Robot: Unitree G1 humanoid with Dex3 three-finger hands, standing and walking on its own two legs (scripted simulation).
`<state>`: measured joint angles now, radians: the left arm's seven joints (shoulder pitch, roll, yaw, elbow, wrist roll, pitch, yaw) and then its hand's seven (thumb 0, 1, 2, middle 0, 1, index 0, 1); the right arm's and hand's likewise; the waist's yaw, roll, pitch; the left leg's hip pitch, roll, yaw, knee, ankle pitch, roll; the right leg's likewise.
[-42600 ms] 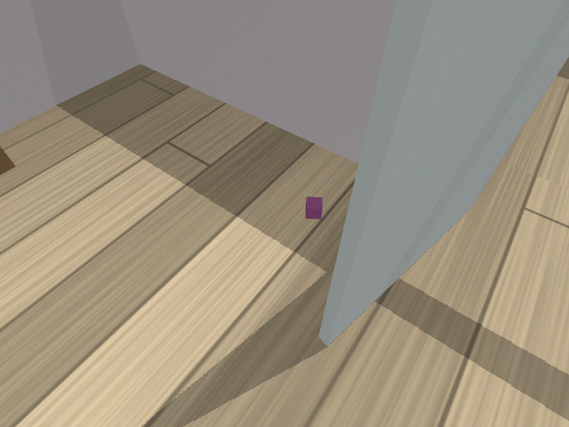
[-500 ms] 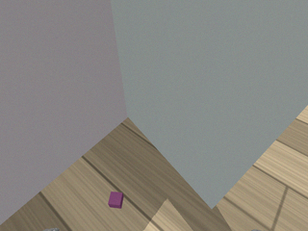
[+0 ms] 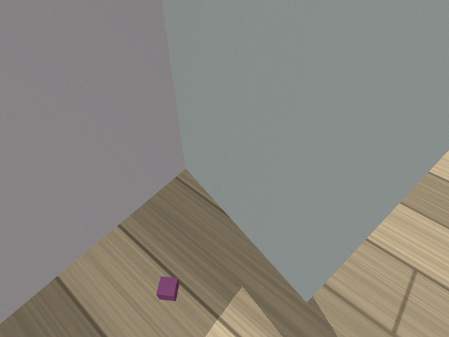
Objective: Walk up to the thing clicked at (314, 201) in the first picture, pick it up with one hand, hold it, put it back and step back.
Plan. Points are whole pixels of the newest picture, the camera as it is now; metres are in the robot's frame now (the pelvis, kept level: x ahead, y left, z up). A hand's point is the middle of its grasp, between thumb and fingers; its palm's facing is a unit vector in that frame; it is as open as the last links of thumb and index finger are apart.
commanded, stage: walk up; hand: left
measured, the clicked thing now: (168, 288) +0.41 +0.23 -0.75
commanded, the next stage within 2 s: stand in 0.08 s
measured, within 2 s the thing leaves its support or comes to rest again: neither
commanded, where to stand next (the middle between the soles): +0.02 -0.01 m, yaw +0 degrees
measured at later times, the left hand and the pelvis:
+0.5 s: hand out of the picture +0.09 +0.26 -0.15, palm faces -0.02 -0.93 -0.36, open 7.4 cm; pelvis +0.02 +0.01 +0.00, yaw +1 degrees
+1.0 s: hand out of the picture +0.09 +0.26 -0.16, palm faces -0.02 -0.94 -0.35, open 7.4 cm; pelvis +0.02 +0.00 +0.00, yaw +1 degrees
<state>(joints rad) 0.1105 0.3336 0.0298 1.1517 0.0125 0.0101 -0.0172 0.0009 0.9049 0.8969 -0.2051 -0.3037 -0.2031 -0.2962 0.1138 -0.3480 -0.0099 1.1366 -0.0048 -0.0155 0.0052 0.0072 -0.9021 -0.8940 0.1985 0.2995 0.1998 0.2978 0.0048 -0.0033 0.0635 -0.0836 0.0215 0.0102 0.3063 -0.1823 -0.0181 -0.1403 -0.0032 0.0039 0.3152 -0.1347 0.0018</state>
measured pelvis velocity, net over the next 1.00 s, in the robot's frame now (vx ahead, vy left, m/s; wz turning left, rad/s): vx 0.02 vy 0.00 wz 0.01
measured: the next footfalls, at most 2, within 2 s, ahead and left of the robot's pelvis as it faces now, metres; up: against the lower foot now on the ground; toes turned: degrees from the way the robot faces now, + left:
left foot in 1.42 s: -0.04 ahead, +0.16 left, +0.00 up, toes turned +0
right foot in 1.84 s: -0.15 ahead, -0.10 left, +0.00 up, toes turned -1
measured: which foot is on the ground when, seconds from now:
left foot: down 0.00-1.00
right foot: down 0.00-1.00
